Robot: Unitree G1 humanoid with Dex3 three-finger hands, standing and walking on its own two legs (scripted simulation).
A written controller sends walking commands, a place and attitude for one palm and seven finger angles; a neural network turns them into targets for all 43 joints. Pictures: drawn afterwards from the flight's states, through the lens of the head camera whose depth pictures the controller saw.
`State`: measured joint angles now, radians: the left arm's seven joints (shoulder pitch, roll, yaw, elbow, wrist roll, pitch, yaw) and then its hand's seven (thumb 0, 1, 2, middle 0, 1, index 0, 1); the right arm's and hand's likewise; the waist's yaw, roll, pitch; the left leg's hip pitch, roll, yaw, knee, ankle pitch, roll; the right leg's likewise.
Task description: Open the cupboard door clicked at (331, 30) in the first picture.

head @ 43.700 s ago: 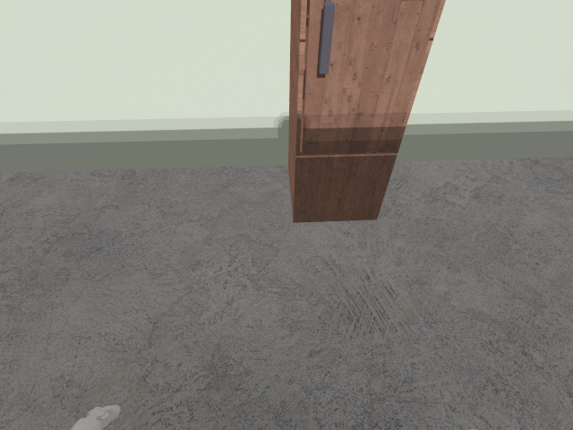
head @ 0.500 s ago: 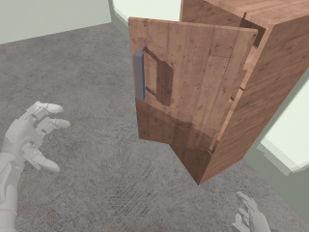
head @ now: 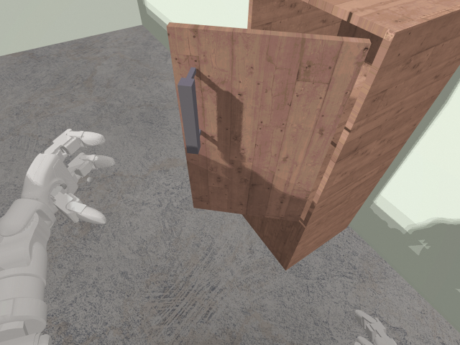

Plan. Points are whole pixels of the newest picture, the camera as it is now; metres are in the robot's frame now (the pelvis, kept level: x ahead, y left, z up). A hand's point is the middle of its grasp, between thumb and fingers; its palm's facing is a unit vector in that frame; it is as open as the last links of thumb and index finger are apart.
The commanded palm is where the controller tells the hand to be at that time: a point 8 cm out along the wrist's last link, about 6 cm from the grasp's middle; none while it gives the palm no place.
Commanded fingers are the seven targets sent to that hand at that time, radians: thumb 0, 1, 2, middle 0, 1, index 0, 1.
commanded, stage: move the hooked fingers beside the handle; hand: left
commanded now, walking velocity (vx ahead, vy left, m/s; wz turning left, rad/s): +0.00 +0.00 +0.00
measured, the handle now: (193, 112) +0.55 +0.11 +0.10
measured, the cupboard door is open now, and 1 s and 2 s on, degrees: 49 49 49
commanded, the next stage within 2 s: slide the fingers in behind the handle in 1.92 s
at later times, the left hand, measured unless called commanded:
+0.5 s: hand (121, 153) +0.41 +0.21 +0.12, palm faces -0.08 -1.00 +0.01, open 14.0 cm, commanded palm +0.40 +0.27 +0.11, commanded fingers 0.00 -0.50 0.30 -0.30 -1.20 -0.30 -1.20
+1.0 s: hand (146, 125) +0.49 +0.19 +0.11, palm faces -0.07 -1.00 +0.02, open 14.0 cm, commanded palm +0.48 +0.24 +0.11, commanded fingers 0.00 -0.50 0.30 -0.30 -1.20 -0.30 -1.20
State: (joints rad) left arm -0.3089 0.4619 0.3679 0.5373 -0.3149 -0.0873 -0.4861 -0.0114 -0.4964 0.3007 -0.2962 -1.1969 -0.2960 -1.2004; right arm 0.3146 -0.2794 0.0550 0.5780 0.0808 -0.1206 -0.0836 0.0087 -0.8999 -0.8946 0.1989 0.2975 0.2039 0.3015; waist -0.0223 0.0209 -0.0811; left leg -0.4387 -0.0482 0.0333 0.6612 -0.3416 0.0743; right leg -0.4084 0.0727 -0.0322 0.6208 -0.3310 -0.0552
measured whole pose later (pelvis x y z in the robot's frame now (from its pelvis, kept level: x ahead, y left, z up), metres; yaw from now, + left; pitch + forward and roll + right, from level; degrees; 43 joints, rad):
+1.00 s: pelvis -0.01 +0.00 -0.01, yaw -1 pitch +15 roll -2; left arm -0.96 0.57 0.36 1.23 -0.14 -0.27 -0.35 -0.01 -0.50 0.30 -0.30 -1.20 -0.30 -1.20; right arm 0.44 -0.30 0.04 0.66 0.04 0.01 -0.04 0.00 -0.90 -0.89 0.20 0.30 0.20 0.30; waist -0.16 0.01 -0.08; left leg -0.67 -0.03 0.04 0.77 -0.36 0.08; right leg -0.64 0.09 -0.04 0.71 -0.34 -0.06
